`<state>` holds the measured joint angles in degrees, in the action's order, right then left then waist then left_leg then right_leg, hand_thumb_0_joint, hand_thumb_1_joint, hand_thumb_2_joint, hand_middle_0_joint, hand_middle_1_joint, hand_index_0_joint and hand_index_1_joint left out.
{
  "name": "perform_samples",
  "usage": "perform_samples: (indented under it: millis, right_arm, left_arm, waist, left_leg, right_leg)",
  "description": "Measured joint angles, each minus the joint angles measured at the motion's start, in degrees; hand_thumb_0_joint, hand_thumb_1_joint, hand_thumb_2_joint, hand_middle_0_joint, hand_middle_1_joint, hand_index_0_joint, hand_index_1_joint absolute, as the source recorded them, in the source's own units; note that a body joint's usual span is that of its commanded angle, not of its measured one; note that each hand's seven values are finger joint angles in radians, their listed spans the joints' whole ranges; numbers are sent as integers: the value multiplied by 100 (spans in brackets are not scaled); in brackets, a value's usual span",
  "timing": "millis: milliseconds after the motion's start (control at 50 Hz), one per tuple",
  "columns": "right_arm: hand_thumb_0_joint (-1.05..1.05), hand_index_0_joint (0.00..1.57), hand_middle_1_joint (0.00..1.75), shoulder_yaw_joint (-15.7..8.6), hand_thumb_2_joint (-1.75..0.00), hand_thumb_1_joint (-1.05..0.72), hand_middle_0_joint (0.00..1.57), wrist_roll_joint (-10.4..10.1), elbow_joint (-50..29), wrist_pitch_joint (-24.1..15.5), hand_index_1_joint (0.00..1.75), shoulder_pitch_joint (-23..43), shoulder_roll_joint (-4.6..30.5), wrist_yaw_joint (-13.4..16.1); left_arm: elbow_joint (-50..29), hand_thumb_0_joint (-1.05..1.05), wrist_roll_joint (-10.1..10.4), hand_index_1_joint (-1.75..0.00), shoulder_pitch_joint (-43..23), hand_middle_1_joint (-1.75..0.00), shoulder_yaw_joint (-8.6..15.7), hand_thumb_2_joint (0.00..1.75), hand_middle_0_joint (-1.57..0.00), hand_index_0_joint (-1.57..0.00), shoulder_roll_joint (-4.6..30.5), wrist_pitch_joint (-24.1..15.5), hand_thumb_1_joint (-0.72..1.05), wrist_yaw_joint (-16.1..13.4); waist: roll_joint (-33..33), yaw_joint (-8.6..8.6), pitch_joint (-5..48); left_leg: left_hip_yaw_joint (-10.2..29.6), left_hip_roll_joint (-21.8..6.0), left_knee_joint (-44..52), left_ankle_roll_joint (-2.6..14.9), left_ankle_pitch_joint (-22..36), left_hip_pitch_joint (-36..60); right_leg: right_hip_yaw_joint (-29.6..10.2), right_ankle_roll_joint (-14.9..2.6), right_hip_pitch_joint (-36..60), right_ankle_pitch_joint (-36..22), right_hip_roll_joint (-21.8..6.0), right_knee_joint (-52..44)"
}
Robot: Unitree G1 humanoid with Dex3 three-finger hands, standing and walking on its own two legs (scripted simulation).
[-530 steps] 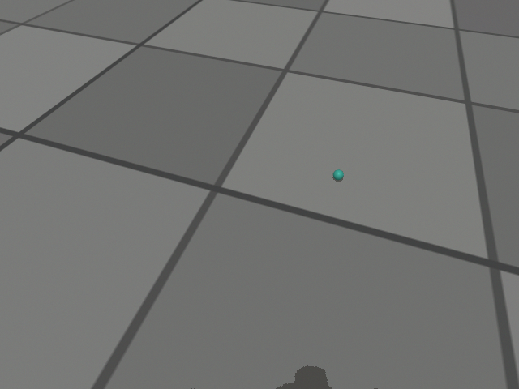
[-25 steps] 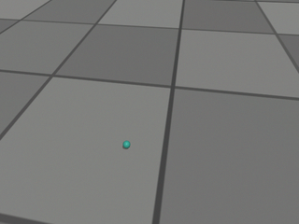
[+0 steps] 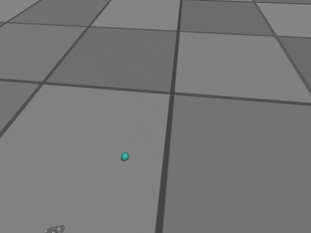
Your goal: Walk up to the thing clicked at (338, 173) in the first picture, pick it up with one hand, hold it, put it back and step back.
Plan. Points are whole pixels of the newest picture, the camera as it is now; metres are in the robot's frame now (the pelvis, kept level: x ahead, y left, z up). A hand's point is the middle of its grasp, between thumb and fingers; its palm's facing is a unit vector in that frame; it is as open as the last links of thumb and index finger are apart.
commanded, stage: walk up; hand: left
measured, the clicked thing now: (125, 156) +0.74 +0.24 -0.74
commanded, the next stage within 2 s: stand in 0.32 s
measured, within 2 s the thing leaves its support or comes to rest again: neither
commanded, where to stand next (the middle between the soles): +0.36 +0.03 m, yaw +1 degrees
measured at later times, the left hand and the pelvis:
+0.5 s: hand out of the picture +0.07 +0.26 -0.14, palm faces +0.00 -0.94 -0.33, open 7.4 cm; pelvis -0.01 +0.01 +0.01, yaw +0 degrees
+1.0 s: hand out of the picture +0.06 +0.25 -0.14, palm faces -0.03 -0.94 -0.34, open 7.4 cm; pelvis -0.01 +0.00 +0.02, yaw +0 degrees
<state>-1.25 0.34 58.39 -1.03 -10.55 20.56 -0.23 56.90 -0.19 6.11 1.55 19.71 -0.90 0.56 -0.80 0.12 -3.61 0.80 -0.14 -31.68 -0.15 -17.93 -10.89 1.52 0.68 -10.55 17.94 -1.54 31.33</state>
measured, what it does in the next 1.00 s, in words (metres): stands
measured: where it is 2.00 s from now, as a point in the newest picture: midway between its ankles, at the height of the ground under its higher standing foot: outside the picture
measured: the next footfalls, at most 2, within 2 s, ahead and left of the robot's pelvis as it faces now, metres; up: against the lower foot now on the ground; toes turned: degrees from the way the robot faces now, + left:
left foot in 1.60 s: +0.15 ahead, +0.18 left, +0.00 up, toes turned +4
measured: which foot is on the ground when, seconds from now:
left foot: down 0.00-1.00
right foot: down 0.00-1.00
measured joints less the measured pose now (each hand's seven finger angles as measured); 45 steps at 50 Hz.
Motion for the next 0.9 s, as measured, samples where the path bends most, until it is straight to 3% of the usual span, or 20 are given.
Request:
perform_samples:
  millis: [180,440,900]
  right_arm:
    - [1,21,30,52,-90,-90,20,27,157,-13,30,391,-127,27]
    - [1,21,30,89,-90,-91,20,8,404,-25,30,670,-99,-5]
    - [1,21,30,119,-90,-91,20,20,752,28,30,434,-55,-53]
  left_arm:
    - [182,1,49,-30,-359,-30,9,90,-21,-21,63,38,90,-23]
    - [701,1,13,-30,-170,-30,-82,90,-21,-21,50,62,91,6]
    - [877,1,-14,-30,6,-30,-194,90,-21,-21,44,9,91,3]
  waist:
    - [188,31,-75]
    - [119,86,-90]
    - [70,18,26]
  left_leg:
    - [30,-7,358,2,200,144]
    - [-5,21,995,22,562,412]
    - [-29,23,1396,-6,841,492]
  right_leg:
    - [37,3,183,-229,11,-419]
    - [10,54,453,-612,-14,-1079]
    - [-12,31,444,-807,-15,-1309]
